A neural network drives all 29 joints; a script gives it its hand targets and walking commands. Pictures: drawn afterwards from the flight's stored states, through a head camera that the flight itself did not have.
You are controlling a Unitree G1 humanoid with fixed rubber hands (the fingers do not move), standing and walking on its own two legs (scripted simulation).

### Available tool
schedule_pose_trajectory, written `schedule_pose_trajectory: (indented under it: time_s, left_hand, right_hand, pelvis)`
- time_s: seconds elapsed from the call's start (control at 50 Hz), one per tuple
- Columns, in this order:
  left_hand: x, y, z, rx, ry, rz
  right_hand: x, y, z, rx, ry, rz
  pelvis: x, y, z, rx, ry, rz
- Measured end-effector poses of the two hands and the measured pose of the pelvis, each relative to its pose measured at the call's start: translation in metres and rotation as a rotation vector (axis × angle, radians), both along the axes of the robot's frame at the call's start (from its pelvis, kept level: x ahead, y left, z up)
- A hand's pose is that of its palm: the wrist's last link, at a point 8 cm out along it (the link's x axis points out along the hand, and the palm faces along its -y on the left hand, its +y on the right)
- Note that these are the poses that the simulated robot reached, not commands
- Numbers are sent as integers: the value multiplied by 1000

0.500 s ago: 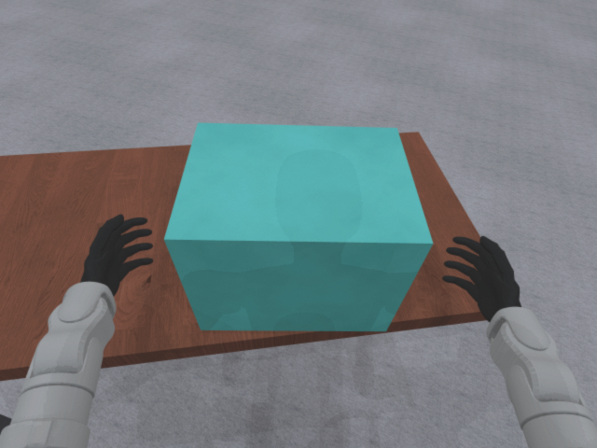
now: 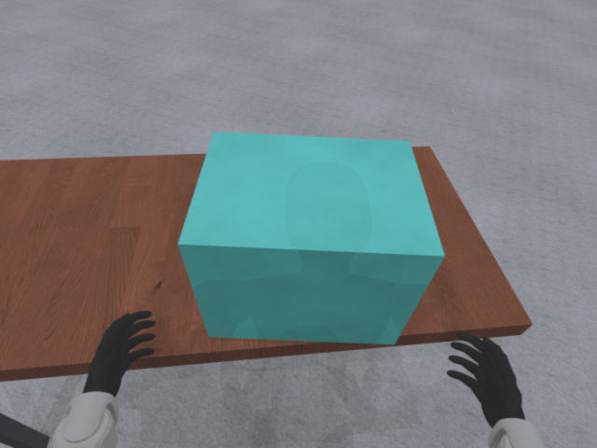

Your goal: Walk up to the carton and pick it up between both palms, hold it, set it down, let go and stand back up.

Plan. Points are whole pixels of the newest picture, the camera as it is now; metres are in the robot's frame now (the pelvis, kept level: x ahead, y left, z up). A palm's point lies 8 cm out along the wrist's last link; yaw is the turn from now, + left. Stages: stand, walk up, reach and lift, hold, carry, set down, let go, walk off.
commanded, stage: set down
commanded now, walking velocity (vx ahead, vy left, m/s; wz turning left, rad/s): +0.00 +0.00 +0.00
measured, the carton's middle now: (306, 241) +0.42 +0.01 +0.02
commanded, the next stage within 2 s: let go in 1.04 s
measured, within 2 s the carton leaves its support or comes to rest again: neither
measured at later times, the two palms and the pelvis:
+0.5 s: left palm (124, 403) +0.18 +0.25 -0.05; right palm (487, 426) +0.18 -0.24 -0.05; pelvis +0.00 -0.01 +0.00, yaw -1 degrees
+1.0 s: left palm (135, 417) +0.17 +0.23 -0.07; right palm (476, 434) +0.17 -0.23 -0.07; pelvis +0.01 -0.01 +0.00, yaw -1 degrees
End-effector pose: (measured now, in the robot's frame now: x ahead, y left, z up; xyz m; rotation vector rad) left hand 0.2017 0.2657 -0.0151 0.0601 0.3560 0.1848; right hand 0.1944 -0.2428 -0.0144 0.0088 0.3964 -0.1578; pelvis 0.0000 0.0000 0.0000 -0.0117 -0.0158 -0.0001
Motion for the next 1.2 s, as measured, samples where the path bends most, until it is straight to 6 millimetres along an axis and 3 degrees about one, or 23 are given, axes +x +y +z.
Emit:
schedule_pose_trajectory:
  time_s: [0.1,0.24,0.34,0.56,0.9,1.04,1.2]
  left_hand:
    - [-30,-5,-24,-6,85,11]
    - [-10,-11,-17,16,55,-24]
    - [-1,-10,-11,19,69,-39]
    - [-28,-24,-40,-3,251,-29]
    - [-34,-29,-55,40,385,-57]
    - [-31,-33,-56,32,369,-53]
    - [-45,-39,-74,32,504,-76]
  right_hand:
    - [-9,8,-18,-2,36,11]
    - [12,12,-21,-7,29,44]
    - [8,10,-24,-28,48,36]
    - [-23,9,-40,-65,176,44]
    - [-26,18,-58,-96,273,79]
    - [-25,15,-53,-107,245,73]
    - [-42,12,-67,-127,346,77]
  pelvis:
    - [-4,-1,-3,5,9,-3]
    - [-5,-3,-4,9,0,-4]
    - [0,-6,-1,8,-30,-2]
    - [3,-10,0,14,-39,-16]
    - [9,-9,1,11,-38,-16]
    - [9,-7,0,12,-40,-19]
    - [7,-6,0,9,-52,-27]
